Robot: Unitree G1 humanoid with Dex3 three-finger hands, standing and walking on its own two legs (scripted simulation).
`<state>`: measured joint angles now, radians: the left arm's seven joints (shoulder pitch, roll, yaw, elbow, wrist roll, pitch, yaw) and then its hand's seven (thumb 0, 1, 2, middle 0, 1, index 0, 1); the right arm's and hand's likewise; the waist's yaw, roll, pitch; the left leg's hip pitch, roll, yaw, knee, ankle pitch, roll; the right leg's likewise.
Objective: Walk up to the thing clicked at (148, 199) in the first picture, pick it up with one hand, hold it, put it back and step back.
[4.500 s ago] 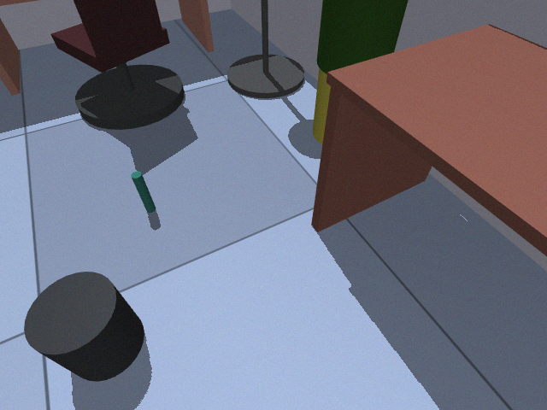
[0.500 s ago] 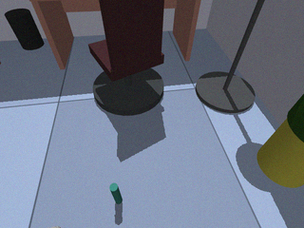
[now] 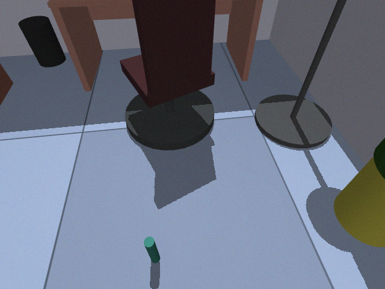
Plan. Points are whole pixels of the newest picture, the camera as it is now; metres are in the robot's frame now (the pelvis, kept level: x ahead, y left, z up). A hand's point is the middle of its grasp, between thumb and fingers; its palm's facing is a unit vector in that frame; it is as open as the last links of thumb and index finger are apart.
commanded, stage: walk up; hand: left
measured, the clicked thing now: (152, 250) +0.40 +0.20 -0.66
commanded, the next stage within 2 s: stand in 0.52 s
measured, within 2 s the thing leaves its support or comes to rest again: neither
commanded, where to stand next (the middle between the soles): +0.04 +0.00 m, yaw -1 degrees
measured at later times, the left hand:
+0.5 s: hand out of the picture +0.09 +0.25 -0.16, palm faces -0.01 -0.94 -0.34, open 7.3 cm
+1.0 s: hand out of the picture +0.08 +0.24 -0.15, palm faces -0.02 -0.94 -0.34, open 7.3 cm
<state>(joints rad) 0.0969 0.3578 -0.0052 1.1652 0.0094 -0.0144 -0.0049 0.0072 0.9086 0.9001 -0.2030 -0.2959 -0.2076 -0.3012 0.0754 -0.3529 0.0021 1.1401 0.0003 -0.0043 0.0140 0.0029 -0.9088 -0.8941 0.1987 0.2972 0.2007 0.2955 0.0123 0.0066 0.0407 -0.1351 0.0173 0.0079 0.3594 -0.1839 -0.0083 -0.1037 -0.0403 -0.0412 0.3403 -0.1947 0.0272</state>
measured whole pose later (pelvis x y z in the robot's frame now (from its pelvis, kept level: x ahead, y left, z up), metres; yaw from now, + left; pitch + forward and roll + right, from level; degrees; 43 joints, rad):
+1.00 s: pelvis +0.00 -0.01 +0.00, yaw +0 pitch -2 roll +0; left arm 0.10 0.35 0.00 1.15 0.01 -0.01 0.00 0.01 0.91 0.90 -0.20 -0.30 -0.21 -0.30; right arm 0.08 -0.35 0.01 1.15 0.00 0.00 0.01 0.00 -0.91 -0.89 0.20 0.30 0.20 0.30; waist 0.00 0.00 0.04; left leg -0.11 0.03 0.00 0.30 -0.16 -0.03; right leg -0.08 -0.03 -0.05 0.30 -0.18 0.01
